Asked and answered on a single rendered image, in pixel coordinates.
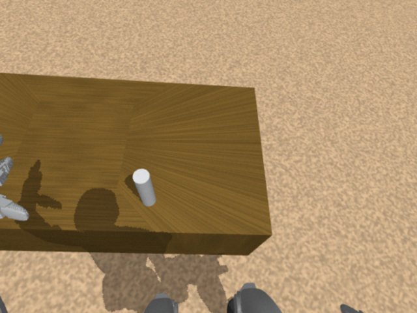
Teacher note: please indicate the can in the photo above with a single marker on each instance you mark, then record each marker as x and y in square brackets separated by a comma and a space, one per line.
[144, 186]

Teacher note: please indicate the left robot hand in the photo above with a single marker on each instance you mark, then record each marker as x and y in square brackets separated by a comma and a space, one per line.
[8, 207]

